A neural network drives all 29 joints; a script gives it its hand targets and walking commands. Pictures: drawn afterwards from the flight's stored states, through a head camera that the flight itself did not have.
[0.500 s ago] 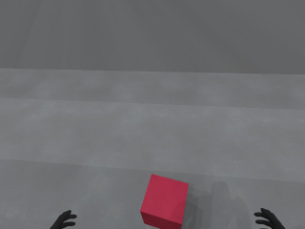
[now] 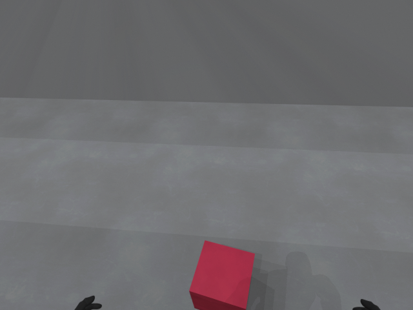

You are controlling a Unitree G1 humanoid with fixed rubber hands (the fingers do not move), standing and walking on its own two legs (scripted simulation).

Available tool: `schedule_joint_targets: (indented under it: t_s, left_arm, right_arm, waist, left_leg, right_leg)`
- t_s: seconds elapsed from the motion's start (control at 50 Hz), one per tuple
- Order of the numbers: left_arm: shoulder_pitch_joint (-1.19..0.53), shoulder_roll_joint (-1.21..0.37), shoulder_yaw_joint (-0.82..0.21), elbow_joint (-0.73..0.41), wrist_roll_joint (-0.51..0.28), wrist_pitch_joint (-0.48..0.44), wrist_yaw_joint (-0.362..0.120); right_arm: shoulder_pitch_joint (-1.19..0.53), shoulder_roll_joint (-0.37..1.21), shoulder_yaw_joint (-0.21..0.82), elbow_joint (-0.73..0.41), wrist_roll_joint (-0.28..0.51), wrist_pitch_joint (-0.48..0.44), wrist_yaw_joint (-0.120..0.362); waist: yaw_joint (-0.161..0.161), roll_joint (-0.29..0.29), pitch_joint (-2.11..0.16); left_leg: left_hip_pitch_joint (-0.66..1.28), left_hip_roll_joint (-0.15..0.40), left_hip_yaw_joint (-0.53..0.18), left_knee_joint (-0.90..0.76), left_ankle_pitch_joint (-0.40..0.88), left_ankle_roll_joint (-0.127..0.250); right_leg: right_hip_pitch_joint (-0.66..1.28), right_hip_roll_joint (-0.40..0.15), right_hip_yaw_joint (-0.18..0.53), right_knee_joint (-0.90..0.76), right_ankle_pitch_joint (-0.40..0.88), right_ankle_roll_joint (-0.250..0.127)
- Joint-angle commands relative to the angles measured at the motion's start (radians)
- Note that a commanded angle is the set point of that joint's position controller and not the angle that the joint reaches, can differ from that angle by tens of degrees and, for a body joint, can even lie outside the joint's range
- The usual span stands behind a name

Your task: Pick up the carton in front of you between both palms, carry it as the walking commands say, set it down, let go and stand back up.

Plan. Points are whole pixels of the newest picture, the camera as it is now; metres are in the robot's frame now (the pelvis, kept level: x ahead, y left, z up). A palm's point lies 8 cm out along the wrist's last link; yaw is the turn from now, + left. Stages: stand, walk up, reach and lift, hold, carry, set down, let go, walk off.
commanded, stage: stand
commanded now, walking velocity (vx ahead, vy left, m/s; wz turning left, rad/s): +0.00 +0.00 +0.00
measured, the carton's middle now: (223, 282) +0.39 +0.00 -0.65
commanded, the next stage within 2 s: none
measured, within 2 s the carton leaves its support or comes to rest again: neither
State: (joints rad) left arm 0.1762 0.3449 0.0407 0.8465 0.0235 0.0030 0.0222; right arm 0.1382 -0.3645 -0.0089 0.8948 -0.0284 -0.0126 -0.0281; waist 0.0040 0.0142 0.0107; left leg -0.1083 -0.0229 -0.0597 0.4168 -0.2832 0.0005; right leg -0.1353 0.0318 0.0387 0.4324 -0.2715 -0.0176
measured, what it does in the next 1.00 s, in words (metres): stands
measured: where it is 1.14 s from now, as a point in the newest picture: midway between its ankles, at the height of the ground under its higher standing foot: outside the picture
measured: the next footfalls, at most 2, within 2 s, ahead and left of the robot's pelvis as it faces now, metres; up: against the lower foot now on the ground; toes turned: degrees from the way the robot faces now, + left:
none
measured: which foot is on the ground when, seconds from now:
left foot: down 0.00-1.00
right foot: down 0.00-1.00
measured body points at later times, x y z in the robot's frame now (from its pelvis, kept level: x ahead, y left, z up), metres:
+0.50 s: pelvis -0.01 +0.00 +0.00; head -0.02 +0.00 +0.45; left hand +0.08 +0.31 -0.11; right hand +0.10 -0.31 -0.11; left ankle -0.04 +0.12 -0.74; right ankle -0.02 -0.11 -0.74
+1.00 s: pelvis -0.02 +0.00 +0.01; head -0.02 +0.00 +0.46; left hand +0.07 +0.32 -0.11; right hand +0.08 -0.31 -0.11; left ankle -0.04 +0.12 -0.74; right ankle -0.02 -0.11 -0.74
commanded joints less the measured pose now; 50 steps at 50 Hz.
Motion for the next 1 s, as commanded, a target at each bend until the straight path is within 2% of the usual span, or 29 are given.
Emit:
schedule_joint_targets:
  t_s: [0.0,0.04,0.08,0.12,0.2,0.22,0.24,0.26,0.3,0.34,0.42,0.46,0.5,0.54,0.56,0.58,0.6,0.62,0.66,0.7,0.72,0.76,0.78,0.8,0.84,0.86,0.9,0.94,0.98]
  left_arm:
    - [-0.051,0.156,0.034,-0.034,0.004,-0.014,0.002]
    - [-0.03,0.165,0.034,-0.009,-0.008,-0.018,-0.001]
    - [-0.045,0.184,0.033,0.0,0.006,-0.012,-0.002]
    - [-0.052,0.169,0.033,-0.002,0.0,-0.008,-0.001]
    - [-0.045,0.186,0.032,0.023,-0.005,-0.018,-0.002]
    - [-0.057,0.174,0.029,0.031,-0.005,-0.02,-0.003]
    - [-0.052,0.2,0.035,0.034,-0.008,-0.017,-0.002]
    - [-0.044,0.167,0.025,0.047,-0.001,-0.02,-0.001]
    - [-0.057,0.157,0.018,0.038,-0.005,-0.024,-0.006]
    - [-0.044,0.183,0.019,0.063,-0.006,-0.025,-0.004]
    - [-0.079,0.208,0.024,0.074,-0.001,-0.021,-0.003]
    - [-0.072,0.17,0.012,0.078,-0.01,-0.02,-0.004]
    - [-0.062,0.191,0.016,0.088,-0.005,-0.021,-0.006]
    - [-0.073,0.201,0.019,0.102,-0.009,-0.018,-0.003]
    - [-0.053,0.207,0.02,0.097,-0.008,-0.021,-0.008]
    - [-0.075,0.207,0.017,0.106,-0.005,-0.019,-0.007]
    - [-0.068,0.184,0.011,0.102,-0.004,-0.021,-0.008]
    - [-0.071,0.175,0.003,0.102,-0.012,-0.024,-0.011]
    - [-0.069,0.214,0.017,0.122,-0.007,-0.018,-0.009]
    - [-0.082,0.208,0.013,0.121,-0.009,-0.02,-0.006]
    - [-0.086,0.2,0.009,0.111,-0.01,-0.022,-0.007]
    - [-0.092,0.208,0.008,0.119,-0.013,-0.018,-0.011]
    - [-0.085,0.195,0.005,0.127,-0.014,-0.014,-0.01]
    - [-0.082,0.2,0.005,0.132,-0.016,-0.015,-0.012]
    - [-0.08,0.203,0.003,0.137,-0.012,-0.024,-0.011]
    - [-0.097,0.192,-0.001,0.137,-0.005,-0.021,-0.009]
    - [-0.093,0.194,-0.002,0.136,-0.006,-0.023,-0.011]
    - [-0.092,0.226,0.007,0.156,-0.012,-0.02,-0.007]
    - [-0.072,0.213,0.001,0.154,-0.015,-0.027,-0.013]
  right_arm:
    - [-0.063,-0.138,-0.026,-0.039,0.005,-0.016,-0.003]
    - [-0.059,-0.151,-0.026,-0.023,0.009,-0.015,-0.002]
    - [-0.051,-0.151,-0.019,-0.001,0.008,-0.011,-0.003]
    - [-0.065,-0.17,-0.027,0.009,0.001,-0.012,-0.003]
    - [-0.049,-0.178,-0.025,0.03,0.012,-0.008,0.003]
    - [-0.052,-0.175,-0.022,0.038,0.008,-0.009,0.003]
    - [-0.059,-0.153,-0.018,0.029,0.01,-0.01,0.004]
    - [-0.066,-0.176,-0.023,0.036,0.006,-0.016,-0.001]
    - [-0.061,-0.178,-0.025,0.041,0.014,-0.017,0.001]
    - [-0.064,-0.175,-0.02,0.052,0.012,-0.01,0.004]
    - [-0.075,-0.168,-0.011,0.052,0.011,-0.009,0.003]
    - [-0.079,-0.185,-0.022,0.057,0.015,-0.013,0.001]
    - [-0.055,-0.193,-0.016,0.073,0.011,-0.012,0.004]
    - [-0.065,-0.171,-0.014,0.067,0.018,-0.01,0.003]
    - [-0.062,-0.187,-0.014,0.07,0.016,-0.01,0.003]
    - [-0.063,-0.194,-0.017,0.073,0.019,-0.009,0.003]
    - [-0.051,-0.208,-0.02,0.08,0.015,-0.009,0.001]
    - [-0.061,-0.19,-0.015,0.069,0.013,-0.012,0.003]
    - [-0.063,-0.188,-0.012,0.08,0.012,-0.004,0.007]
    - [-0.053,-0.19,-0.013,0.082,0.02,-0.009,0.007]
    - [-0.058,-0.185,-0.016,0.082,0.016,-0.011,0.008]
    - [-0.068,-0.194,-0.011,0.09,0.018,-0.016,0.01]
    - [-0.072,-0.198,-0.018,0.091,0.017,-0.013,0.011]
    - [-0.069,-0.198,-0.012,0.086,0.021,-0.013,0.009]
    - [-0.069,-0.198,-0.015,0.097,0.022,-0.015,0.009]
    - [-0.058,-0.205,-0.012,0.098,0.02,-0.014,0.008]
    - [-0.048,-0.206,-0.011,0.102,0.016,-0.014,0.007]
    - [-0.053,-0.197,-0.008,0.098,0.019,-0.006,0.01]
    - [-0.036,-0.183,-0.003,0.113,0.029,-0.013,0.015]
  waist:
    - [0.004,0.008,-0.021]
    - [0.001,0.001,-0.051]
    - [-0.002,-0.067,0.005]
    - [0.014,0.012,-0.01]
    - [0.009,-0.046,-0.014]
    - [0.006,-0.014,-0.011]
    - [-0.005,-0.049,-0.034]
    - [0.01,0.012,0.007]
    - [0.008,0.012,-0.039]
    - [0.009,-0.049,-0.051]
    - [0.001,0.024,0.003]
    - [0.003,-0.025,-0.057]
    - [0.01,-0.009,0.007]
    - [-0.005,-0.024,-0.019]
    - [0.008,0.006,-0.006]
    - [-0.005,0.028,-0.042]
    - [0.005,0.023,-0.007]
    - [0.013,-0.018,-0.004]
    - [0.013,-0.02,0.012]
    - [0.001,0.031,-0.007]
    - [0.004,-0.015,0.005]
    - [0.008,-0.019,-0.036]
    - [0.013,-0.053,-0.031]
    - [0.005,0.008,0.002]
    - [0.006,-0.023,-0.022]
    - [-0.005,0.007,-0.007]
    - [0.01,-0.044,0.003]
    - [-0.005,-0.018,0.012]
    - [0.007,-0.009,-0.015]
  left_leg:
    - [-0.025,0.096,-0.092,-0.062,0.263,0.013]
    - [0.02,0.108,-0.099,-0.042,0.318,0.017]
    - [-0.001,0.109,-0.094,-0.053,0.284,0.02]
    - [-0.014,0.107,-0.088,-0.063,0.238,0.016]
    - [-0.005,0.112,-0.093,-0.078,0.223,0.016]
    - [-0.005,0.103,-0.098,-0.083,0.231,0.015]
    - [0.009,0.106,-0.096,-0.092,0.228,0.009]
    - [-0.014,0.104,-0.1,-0.08,0.246,0.013]
    - [0.006,0.105,-0.095,-0.085,0.255,0.016]
    - [0.04,0.119,-0.102,-0.082,0.275,0.017]
    - [-0.005,0.108,-0.098,-0.111,0.231,0.014]
    - [0.024,0.116,-0.098,-0.085,0.261,0.02]
    - [-0.006,0.113,-0.098,-0.099,0.236,0.018]
    - [0.011,0.119,-0.099,-0.096,0.238,0.022]
    - [0.008,0.113,-0.103,-0.109,0.246,0.019]
    - [0.018,0.118,-0.093,-0.095,0.266,0.021]
    - [-0.013,0.109,-0.103,-0.115,0.271,0.02]
    - [-0.027,0.12,-0.11,-0.114,0.233,0.031]
    - [-0.012,0.125,-0.107,-0.115,0.202,0.024]
    - [-0.017,0.12,-0.109,-0.121,0.202,0.033]
    - [-0.019,0.115,-0.107,-0.119,0.224,0.029]
    - [0.014,0.124,-0.109,-0.106,0.242,0.017]
    - [-0.001,0.118,-0.109,-0.12,0.251,0.017]
    - [-0.017,0.11,-0.11,-0.117,0.223,0.015]
    - [-0.006,0.119,-0.11,-0.124,0.214,0.025]
    - [-0.005,0.117,-0.106,-0.121,0.228,0.03]
    - [-0.015,0.112,-0.11,-0.125,0.201,0.023]
    - [-0.001,0.117,-0.103,-0.123,0.199,0.024]
    - [0.005,0.113,-0.101,-0.118,0.235,0.019]
  right_leg:
    - [0.015,-0.114,0.114,-0.057,0.25,-0.003]
    - [0.02,-0.117,0.118,-0.078,0.277,-0.01]
    - [0.011,-0.12,0.117,-0.086,0.279,-0.008]
    - [0.014,-0.124,0.122,-0.102,0.242,-0.01]
    - [0.018,-0.116,0.12,-0.109,0.221,-0.004]
    - [0.018,-0.112,0.118,-0.108,0.234,-0.006]
    - [0.021,-0.106,0.113,-0.113,0.223,0.001]
    - [0.021,-0.118,0.123,-0.118,0.241,-0.003]
    - [0.051,-0.124,0.124,-0.102,0.248,-0.008]
    - [0.047,-0.121,0.112,-0.11,0.27,-0.003]
    - [0.025,-0.118,0.117,-0.119,0.217,-0.006]
    - [0.04,-0.122,0.112,-0.125,0.243,-0.006]
    - [0.03,-0.118,0.115,-0.124,0.245,0.001]
    - [0.035,-0.122,0.115,-0.126,0.242,-0.009]
    - [0.042,-0.12,0.124,-0.129,0.235,-0.006]
    - [0.052,-0.123,0.122,-0.128,0.251,-0.01]
    - [0.059,-0.123,0.111,-0.119,0.24,-0.006]
    - [0.047,-0.121,0.12,-0.113,0.219,-0.007]
    - [0.019,-0.118,0.113,-0.136,0.166,-0.007]
    - [0.046,-0.131,0.137,-0.131,0.195,-0.012]
    - [0.038,-0.124,0.119,-0.121,0.198,-0.014]
    - [0.045,-0.12,0.112,-0.124,0.22,-0.006]
    - [0.049,-0.12,0.102,-0.123,0.204,0.0]
    - [0.032,-0.121,0.122,-0.125,0.201,-0.005]
    - [0.051,-0.127,0.128,-0.137,0.174,-0.007]
    - [0.039,-0.129,0.12,-0.13,0.196,-0.007]
    - [0.038,-0.126,0.12,-0.134,0.176,-0.004]
    - [0.014,-0.128,0.121,-0.135,0.171,-0.01]
    - [0.055,-0.132,0.115,-0.139,0.181,-0.004]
